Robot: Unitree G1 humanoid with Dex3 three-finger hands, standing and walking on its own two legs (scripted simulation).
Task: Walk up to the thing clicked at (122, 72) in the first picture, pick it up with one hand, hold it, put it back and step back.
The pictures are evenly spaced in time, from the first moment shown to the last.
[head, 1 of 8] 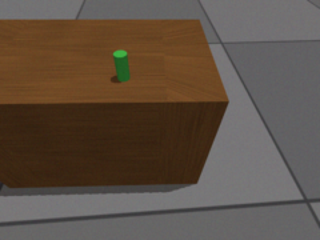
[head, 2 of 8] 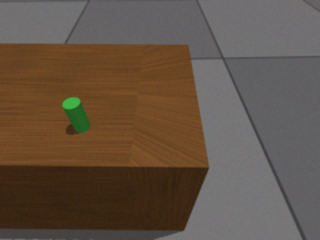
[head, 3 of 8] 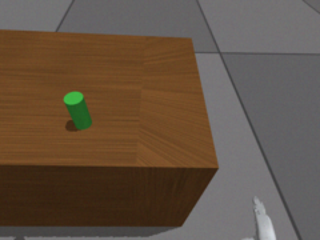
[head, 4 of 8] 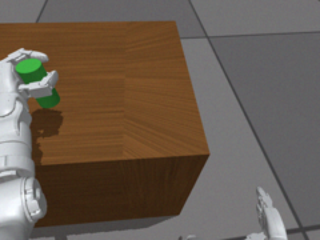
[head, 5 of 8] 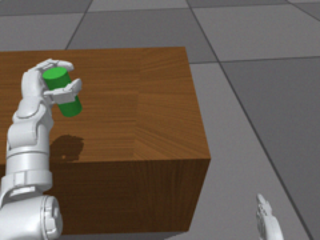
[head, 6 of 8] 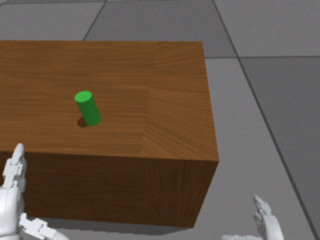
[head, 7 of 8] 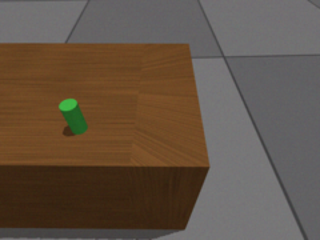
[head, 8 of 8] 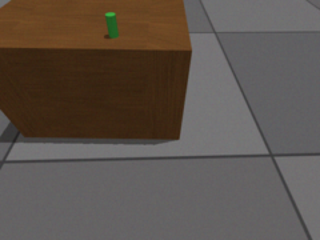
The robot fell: no
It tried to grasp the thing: yes
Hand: left
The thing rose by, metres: 0.24
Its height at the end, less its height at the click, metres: +0.00
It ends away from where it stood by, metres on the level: 0.01
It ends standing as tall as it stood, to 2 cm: yes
